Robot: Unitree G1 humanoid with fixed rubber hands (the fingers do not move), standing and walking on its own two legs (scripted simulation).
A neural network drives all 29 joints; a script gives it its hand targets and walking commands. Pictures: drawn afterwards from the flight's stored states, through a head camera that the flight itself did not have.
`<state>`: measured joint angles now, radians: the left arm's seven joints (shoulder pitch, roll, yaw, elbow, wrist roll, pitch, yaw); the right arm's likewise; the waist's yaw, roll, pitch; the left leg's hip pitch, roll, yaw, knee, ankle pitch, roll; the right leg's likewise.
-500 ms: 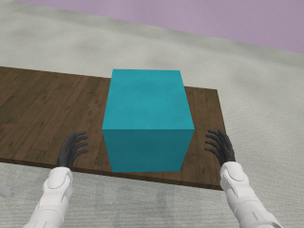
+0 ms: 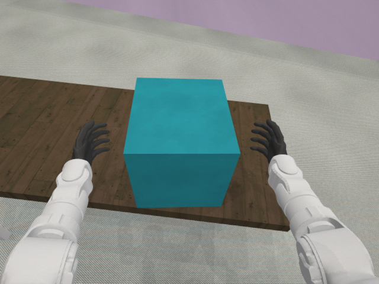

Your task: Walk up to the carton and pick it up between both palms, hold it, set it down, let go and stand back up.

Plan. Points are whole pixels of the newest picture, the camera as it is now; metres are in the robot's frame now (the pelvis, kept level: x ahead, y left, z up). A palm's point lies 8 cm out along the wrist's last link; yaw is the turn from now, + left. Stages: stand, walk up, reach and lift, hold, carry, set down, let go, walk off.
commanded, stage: reach and lift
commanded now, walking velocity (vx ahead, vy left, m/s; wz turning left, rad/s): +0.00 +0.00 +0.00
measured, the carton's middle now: (179, 143) +0.51 +0.01 -0.01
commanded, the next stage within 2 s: none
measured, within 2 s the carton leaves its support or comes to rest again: neither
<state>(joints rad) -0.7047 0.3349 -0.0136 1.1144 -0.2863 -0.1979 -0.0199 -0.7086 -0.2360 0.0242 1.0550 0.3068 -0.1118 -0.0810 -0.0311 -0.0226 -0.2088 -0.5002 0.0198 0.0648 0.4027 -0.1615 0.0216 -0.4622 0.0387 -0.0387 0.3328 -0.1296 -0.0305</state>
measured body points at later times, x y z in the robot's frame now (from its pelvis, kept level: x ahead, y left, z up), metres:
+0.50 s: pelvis -0.01 +0.00 -0.01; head +0.06 +0.03 +0.43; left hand +0.48 +0.23 +0.12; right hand +0.47 -0.21 +0.13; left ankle +0.01 +0.10 -0.74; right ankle +0.00 -0.10 -0.74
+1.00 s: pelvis -0.01 +0.01 -0.02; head +0.13 +0.02 +0.41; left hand +0.49 +0.21 +0.03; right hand +0.48 -0.20 +0.04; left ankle +0.01 +0.10 -0.74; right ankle +0.00 -0.10 -0.74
